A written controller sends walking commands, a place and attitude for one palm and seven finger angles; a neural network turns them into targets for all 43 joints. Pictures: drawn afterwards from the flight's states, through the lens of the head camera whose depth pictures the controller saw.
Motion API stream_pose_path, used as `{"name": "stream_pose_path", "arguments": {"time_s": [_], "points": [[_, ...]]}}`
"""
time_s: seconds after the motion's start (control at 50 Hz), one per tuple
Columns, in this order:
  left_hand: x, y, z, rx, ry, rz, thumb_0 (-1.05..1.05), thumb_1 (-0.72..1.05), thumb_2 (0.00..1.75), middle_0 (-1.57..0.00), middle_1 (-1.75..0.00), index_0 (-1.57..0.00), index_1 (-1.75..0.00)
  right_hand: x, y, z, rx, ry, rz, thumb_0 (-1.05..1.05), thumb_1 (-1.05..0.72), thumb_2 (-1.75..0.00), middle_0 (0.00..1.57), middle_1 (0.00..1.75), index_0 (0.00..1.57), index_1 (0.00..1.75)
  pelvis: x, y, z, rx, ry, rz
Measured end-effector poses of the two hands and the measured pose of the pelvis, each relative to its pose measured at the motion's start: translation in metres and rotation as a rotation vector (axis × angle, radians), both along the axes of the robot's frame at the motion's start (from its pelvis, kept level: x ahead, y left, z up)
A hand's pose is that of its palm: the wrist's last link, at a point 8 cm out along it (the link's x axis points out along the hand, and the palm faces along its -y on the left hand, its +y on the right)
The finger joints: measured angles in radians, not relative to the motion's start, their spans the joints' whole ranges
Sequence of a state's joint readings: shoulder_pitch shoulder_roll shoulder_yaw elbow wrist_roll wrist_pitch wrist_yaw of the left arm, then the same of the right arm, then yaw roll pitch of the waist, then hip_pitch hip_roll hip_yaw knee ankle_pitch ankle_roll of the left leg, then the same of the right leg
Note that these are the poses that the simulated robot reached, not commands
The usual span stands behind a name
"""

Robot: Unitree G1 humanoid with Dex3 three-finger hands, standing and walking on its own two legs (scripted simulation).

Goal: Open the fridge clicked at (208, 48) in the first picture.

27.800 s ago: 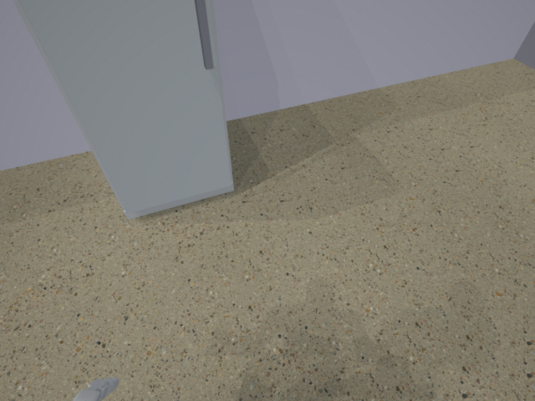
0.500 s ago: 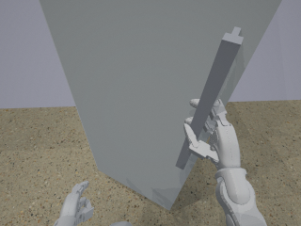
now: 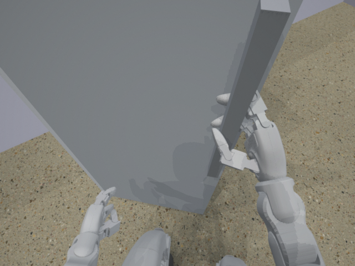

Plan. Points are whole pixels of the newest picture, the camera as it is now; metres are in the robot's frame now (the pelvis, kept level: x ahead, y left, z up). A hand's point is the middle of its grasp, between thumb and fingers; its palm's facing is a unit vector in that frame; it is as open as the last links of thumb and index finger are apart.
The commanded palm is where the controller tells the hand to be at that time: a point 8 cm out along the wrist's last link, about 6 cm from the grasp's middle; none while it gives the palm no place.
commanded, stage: walk backward, drawing the door open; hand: right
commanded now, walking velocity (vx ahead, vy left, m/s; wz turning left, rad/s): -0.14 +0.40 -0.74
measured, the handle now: (230, 115) +0.35 -0.05 +0.17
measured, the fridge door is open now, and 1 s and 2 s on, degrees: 45 82 79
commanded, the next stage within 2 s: stop walking and hold the door back in 0.82 s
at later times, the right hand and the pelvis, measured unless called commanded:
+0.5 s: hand (178, 217) +0.18 +0.02 +0.16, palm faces +0.33 +0.93 -0.14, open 7.1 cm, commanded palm +0.14 -0.01 +0.16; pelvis -0.06 +0.23 +0.01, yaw -24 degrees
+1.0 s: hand out of the picture +0.06 +0.14 +0.16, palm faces +0.76 +0.63 -0.15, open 6.7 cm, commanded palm +0.03 +0.09 +0.16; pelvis -0.04 +0.43 +0.01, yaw -47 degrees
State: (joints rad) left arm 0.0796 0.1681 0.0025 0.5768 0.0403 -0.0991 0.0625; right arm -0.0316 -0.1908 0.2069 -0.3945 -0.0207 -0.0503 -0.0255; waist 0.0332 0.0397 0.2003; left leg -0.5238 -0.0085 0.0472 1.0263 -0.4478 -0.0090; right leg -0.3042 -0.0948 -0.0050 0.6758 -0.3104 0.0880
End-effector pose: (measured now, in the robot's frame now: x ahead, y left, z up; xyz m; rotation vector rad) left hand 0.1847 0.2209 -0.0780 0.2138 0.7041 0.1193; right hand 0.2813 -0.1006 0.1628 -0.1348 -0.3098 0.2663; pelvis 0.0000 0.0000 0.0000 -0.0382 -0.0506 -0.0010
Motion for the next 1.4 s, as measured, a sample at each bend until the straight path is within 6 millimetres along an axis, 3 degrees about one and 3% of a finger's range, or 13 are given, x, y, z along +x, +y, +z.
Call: {"name": "stream_pose_path", "arguments": {"time_s": [0.12,0.24,0.38,0.48,0.56,0.74,0.84,0.9,0.98,1.14,1.24,1.34,1.4], "points": [[0.007,0.032,-0.017,-0.089,0.029,-0.115,0.01,0.90,0.90,-0.21,-0.30,-0.20,-0.30,-0.033,0.017,0.002,-0.001,0.022,-0.211,-0.09,-0.57,-0.84,0.39,1.33,0.15,1.24,-0.023,0.063,-0.003,0.036,-0.014,-0.090],[0.003,0.068,-0.002,-0.046,0.050,-0.173,0.01,0.90,0.90,-0.21,-0.30,-0.20,-0.30,-0.067,0.033,0.004,0.015,0.060,-0.331,-0.07,-0.58,-0.82,0.39,1.34,0.18,1.27,-0.041,0.111,0.008,0.011,-0.019,-0.227],[-0.003,0.104,0.001,0.036,0.043,-0.295,0.01,0.90,0.90,-0.21,-0.30,-0.20,-0.30,-0.107,0.054,-0.001,0.028,-0.009,-0.419,-0.08,-0.58,-0.81,0.41,1.37,0.18,1.27,-0.059,0.167,0.000,0.024,-0.028,-0.328],[-0.005,0.131,0.000,0.013,0.113,-0.409,0.01,0.90,0.90,-0.21,-0.30,-0.20,-0.30,-0.136,0.076,0.003,0.031,0.041,-0.555,-0.06,-0.60,-0.81,0.43,1.38,0.20,1.29,-0.059,0.220,0.012,0.083,-0.028,-0.402],[0.011,0.155,-0.007,-0.030,0.089,-0.437,0.01,0.90,0.90,-0.21,-0.30,-0.20,-0.30,-0.158,0.096,0.002,0.029,0.028,-0.682,-0.06,-0.61,-0.82,0.43,1.38,0.21,1.30,-0.057,0.259,0.003,0.062,-0.021,-0.427],[0.032,0.201,0.003,0.050,-0.010,-0.511,0.01,0.90,0.90,-0.21,-0.30,-0.20,-0.30,-0.206,0.135,-0.001,0.030,-0.025,-0.784,-0.06,-0.59,-0.80,0.45,1.40,0.22,1.33,-0.064,0.323,-0.010,0.056,-0.061,-0.580],[0.031,0.221,0.005,0.037,0.076,-0.647,0.01,0.90,0.90,-0.20,-0.30,-0.20,-0.30,-0.234,0.168,0.003,0.034,0.028,-0.924,-0.05,-0.61,-0.81,0.45,1.40,0.23,1.33,-0.052,0.374,0.007,0.095,-0.061,-0.667],[0.041,0.230,-0.004,0.007,0.093,-0.714,0.01,0.90,0.90,-0.21,-0.30,-0.20,-0.30,-0.251,0.191,0.003,0.024,0.031,-1.023,-0.05,-0.62,-0.82,0.45,1.40,0.23,1.32,-0.041,0.403,0.003,0.064,-0.016,-0.714],[0.054,0.244,-0.001,0.026,0.092,-0.761,0.01,0.90,0.90,-0.21,-0.30,-0.20,-0.30,-0.269,0.218,0.005,0.034,0.054,-1.114,-0.04,-0.61,-0.82,0.45,1.40,0.25,1.33,-0.037,0.428,0.010,0.034,-0.018,-0.794],[0.066,0.252,0.019,0.117,0.016,-0.911,0.01,0.90,0.90,-0.21,-0.30,-0.20,-0.30,-0.276,0.231,0.007,0.069,0.060,-1.178,-0.03,-0.59,-0.84,0.45,1.40,0.36,1.37,-0.050,0.466,0.014,0.012,0.006,-0.913],[0.052,0.255,0.025,0.063,-0.024,-0.937,0.01,0.91,0.90,-0.20,-0.30,-0.20,-0.30,-0.273,0.231,0.010,0.060,0.102,-1.217,-0.03,-0.60,-0.85,0.45,1.40,0.35,1.39,-0.067,0.494,0.012,0.005,-0.040,-0.914],[0.028,0.271,0.004,0.013,0.048,-0.976,0.01,0.90,0.90,-0.21,-0.30,-0.20,-0.30,-0.270,0.228,0.016,0.030,0.185,-1.262,-0.04,-0.60,-0.83,0.45,1.40,0.36,1.39,-0.068,0.519,0.004,0.007,-0.030,-0.979],[0.016,0.295,-0.011,0.047,0.111,-0.966,0.01,0.90,0.90,-0.21,-0.30,-0.20,-0.30,-0.267,0.228,0.016,0.067,0.213,-1.267,-0.04,-0.62,-0.81,0.45,1.40,0.37,1.40,-0.077,0.531,0.004,-0.004,-0.042,-0.980]]}}
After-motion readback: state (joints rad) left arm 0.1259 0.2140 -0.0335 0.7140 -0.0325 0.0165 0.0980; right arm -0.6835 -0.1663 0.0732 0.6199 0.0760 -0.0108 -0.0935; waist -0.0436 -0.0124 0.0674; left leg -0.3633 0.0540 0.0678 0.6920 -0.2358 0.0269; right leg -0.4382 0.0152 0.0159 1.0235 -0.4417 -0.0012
